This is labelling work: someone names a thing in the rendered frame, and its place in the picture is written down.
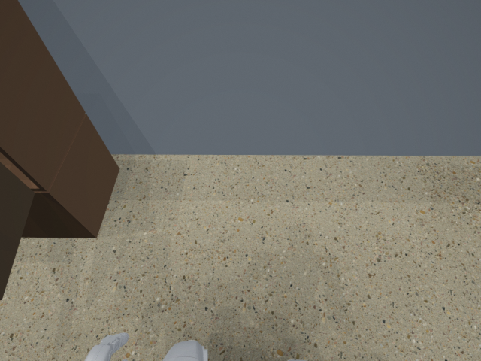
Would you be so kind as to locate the robot left thigh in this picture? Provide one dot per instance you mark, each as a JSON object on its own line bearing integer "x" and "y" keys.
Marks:
{"x": 187, "y": 351}

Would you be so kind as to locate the cupboard door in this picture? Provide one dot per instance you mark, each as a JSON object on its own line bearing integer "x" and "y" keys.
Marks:
{"x": 15, "y": 202}

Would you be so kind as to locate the robot left hand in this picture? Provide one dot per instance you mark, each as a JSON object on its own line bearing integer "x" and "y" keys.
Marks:
{"x": 108, "y": 346}

